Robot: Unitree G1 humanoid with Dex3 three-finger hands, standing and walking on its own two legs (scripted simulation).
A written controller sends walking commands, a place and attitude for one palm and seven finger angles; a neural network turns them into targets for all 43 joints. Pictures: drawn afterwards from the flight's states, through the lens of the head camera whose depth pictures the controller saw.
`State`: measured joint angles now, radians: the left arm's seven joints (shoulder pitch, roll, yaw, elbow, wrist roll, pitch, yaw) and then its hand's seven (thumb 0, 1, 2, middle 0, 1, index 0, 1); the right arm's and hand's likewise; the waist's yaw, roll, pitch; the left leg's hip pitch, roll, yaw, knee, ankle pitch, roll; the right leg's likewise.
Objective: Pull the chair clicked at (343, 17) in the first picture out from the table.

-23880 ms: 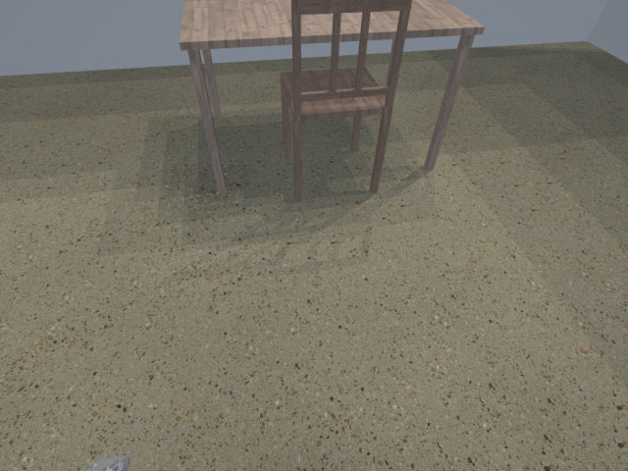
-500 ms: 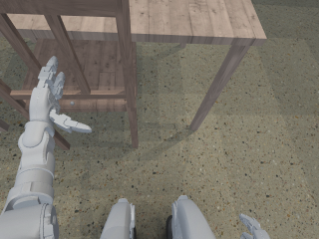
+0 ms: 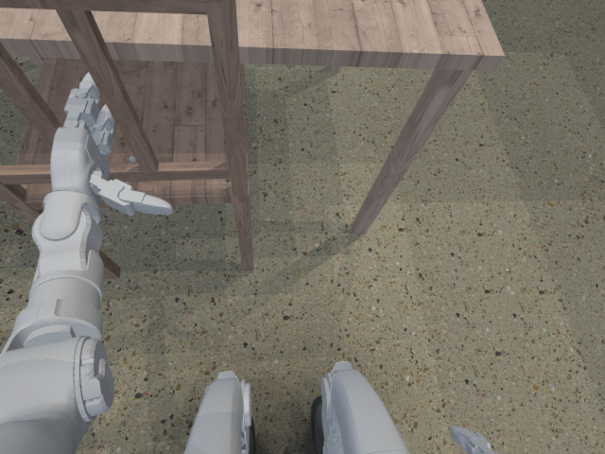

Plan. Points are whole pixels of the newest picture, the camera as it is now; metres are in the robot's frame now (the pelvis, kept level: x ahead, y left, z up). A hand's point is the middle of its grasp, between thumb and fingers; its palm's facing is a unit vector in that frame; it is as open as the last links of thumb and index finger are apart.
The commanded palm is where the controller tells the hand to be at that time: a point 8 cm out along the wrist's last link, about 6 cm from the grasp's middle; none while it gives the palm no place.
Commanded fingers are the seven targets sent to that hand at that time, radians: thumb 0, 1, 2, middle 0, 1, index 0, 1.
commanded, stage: push the fingers through the gap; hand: left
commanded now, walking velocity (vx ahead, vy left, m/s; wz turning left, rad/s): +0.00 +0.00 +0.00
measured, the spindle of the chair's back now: (32, 106) +0.55 +0.32 +0.05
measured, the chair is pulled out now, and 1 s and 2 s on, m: -0.03 -0.03 0.03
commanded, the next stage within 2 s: hook a spindle and tug to test in 0.52 s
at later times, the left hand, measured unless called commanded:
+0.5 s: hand (126, 150) +0.49 +0.21 +0.04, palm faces +0.03 -1.00 -0.04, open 16.9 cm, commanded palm +0.47 +0.24 +0.03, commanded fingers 0.00 -0.50 0.30 -0.06 -0.08 -0.06 -0.08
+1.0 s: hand (134, 150) +0.49 +0.20 +0.03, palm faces +0.05 -1.00 -0.03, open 15.3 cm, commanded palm +0.47 +0.23 +0.03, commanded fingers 0.00 -0.22 0.42 -0.41 -1.18 -0.41 -1.18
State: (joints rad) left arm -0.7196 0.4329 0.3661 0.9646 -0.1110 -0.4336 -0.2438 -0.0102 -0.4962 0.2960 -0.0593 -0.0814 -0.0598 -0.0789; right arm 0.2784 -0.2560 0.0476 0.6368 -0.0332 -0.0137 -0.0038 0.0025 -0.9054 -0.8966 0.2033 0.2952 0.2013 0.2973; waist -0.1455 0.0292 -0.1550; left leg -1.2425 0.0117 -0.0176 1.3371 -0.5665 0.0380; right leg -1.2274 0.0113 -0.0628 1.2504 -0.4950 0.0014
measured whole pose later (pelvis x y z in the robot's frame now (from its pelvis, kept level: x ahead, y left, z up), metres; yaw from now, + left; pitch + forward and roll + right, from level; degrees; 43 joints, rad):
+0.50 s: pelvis +0.00 -0.01 +0.00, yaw -1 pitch +28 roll -4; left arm -0.74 0.48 0.41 0.98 -0.10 -0.45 -0.26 -0.01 -0.50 0.30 -0.06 -0.08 -0.06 -0.08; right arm 0.29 -0.26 0.05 0.63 -0.03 0.04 0.01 0.00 -0.91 -0.90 0.20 0.30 0.20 0.30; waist -0.16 0.02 -0.15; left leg -1.25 0.02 -0.02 1.34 -0.57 0.03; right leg -1.24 0.02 -0.07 1.24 -0.49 -0.01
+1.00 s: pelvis +0.00 +0.00 +0.00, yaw +0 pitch +27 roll -4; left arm -0.76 0.46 0.39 1.02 -0.10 -0.44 -0.21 -0.01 -0.48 0.30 -0.21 -0.65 -0.22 -0.65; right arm 0.28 -0.25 0.05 0.63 -0.04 0.04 0.01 0.00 -0.91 -0.90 0.20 0.30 0.20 0.30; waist -0.16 0.03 -0.15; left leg -1.25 0.02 -0.02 1.34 -0.57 0.04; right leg -1.23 0.02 -0.06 1.24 -0.49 0.00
